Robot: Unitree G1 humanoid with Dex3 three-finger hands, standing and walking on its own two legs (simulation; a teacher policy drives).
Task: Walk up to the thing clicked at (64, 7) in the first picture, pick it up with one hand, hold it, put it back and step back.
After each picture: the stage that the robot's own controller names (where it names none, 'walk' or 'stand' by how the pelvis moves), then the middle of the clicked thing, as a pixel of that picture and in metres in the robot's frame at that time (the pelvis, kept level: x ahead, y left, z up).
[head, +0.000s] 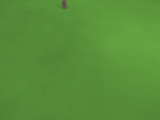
stand; (64, 4) +2.25 +0.28 -0.72
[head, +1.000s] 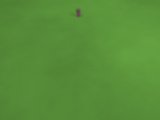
walk; (78, 12) +2.13 +0.25 -0.72
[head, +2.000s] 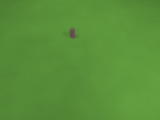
walk; (72, 33) +1.50 +0.24 -0.72
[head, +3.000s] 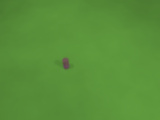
walk; (66, 63) +1.05 +0.24 -0.72
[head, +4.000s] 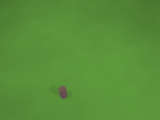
walk; (63, 92) +0.71 +0.23 -0.71
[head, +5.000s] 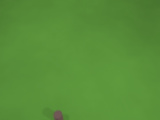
walk; (58, 117) +0.46 +0.19 -0.70
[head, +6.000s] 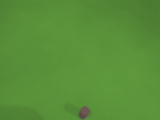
walk; (83, 112) +0.41 -0.10 -0.68
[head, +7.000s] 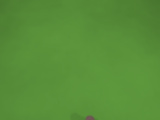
stand; out of the picture +0.41 -0.04 -0.69
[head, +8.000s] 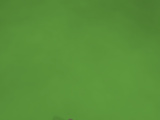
stand; out of the picture +0.35 +0.10 -0.69
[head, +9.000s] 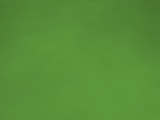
stand; out of the picture +0.37 +0.06 -0.72
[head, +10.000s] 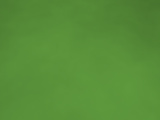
stand; out of the picture +0.36 +0.08 -0.72
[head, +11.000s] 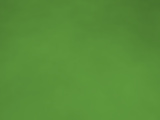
stand; out of the picture +0.35 +0.08 -0.72
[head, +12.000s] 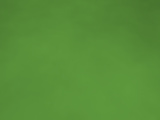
stand; out of the picture +0.35 +0.08 -0.72
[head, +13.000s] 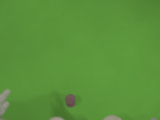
go down; (70, 101) +0.39 +0.06 -0.57
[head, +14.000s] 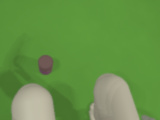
go down; (45, 65) +0.45 +0.10 -0.30
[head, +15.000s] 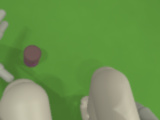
close in; (31, 57) +0.44 +0.10 -0.26
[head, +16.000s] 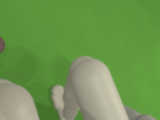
close; out of the picture +0.45 +0.13 -0.25
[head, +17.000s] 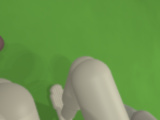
close; out of the picture +0.44 +0.13 -0.24
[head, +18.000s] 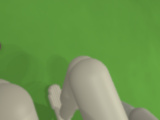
lift; out of the picture +0.44 +0.13 -0.24
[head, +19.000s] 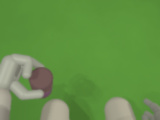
lift; (41, 84) +0.32 +0.15 -0.03
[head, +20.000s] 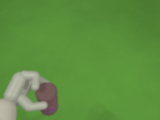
hold; (47, 99) +0.29 +0.14 -0.01
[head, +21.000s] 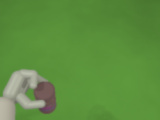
hold; (45, 98) +0.30 +0.14 -0.01
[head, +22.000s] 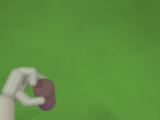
hold; (45, 95) +0.31 +0.15 +0.00
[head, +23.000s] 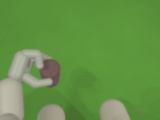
crouch; (50, 74) +0.38 +0.11 -0.08
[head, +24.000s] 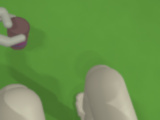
lower; (18, 34) +0.50 +0.12 -0.15
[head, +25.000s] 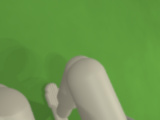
lower; out of the picture +0.47 +0.15 -0.26
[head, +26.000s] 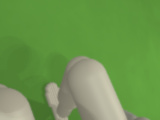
lower; out of the picture +0.47 +0.16 -0.26
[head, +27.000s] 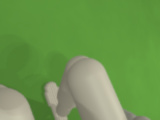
lower; out of the picture +0.47 +0.16 -0.26
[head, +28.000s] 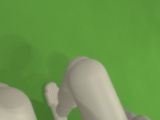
loosen; out of the picture +0.45 +0.16 -0.27
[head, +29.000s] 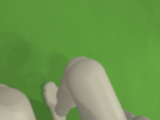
open; out of the picture +0.46 +0.16 -0.28
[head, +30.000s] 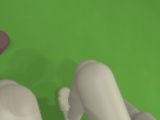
withdraw; out of the picture +0.46 +0.14 -0.26
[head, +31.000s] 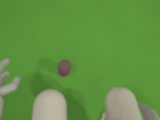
walk; (64, 68) +0.47 +0.08 -0.38
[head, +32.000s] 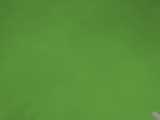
stand; out of the picture +0.40 +0.07 -0.65
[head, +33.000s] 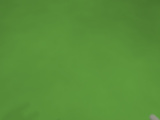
stand; out of the picture +0.39 +0.06 -0.65
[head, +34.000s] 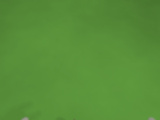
stand; out of the picture +0.39 +0.06 -0.66
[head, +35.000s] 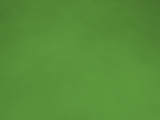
stand; out of the picture +0.41 +0.06 -0.72
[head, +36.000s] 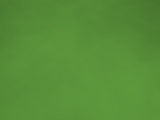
stand; out of the picture +0.39 +0.08 -0.72
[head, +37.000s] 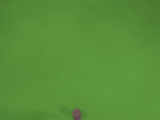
walk; (76, 115) +0.41 +0.07 -0.71
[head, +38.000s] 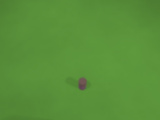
walk; (82, 84) +0.62 +0.00 -0.69
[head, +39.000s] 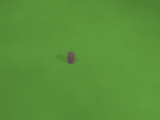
walk; (70, 58) +0.94 +0.08 -0.71
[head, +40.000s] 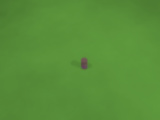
stand; (84, 63) +1.01 +0.06 -0.71
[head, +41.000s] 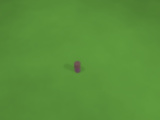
stand; (77, 67) +0.99 +0.07 -0.73
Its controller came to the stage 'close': yes
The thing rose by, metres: 0.70
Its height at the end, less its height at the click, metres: +0.00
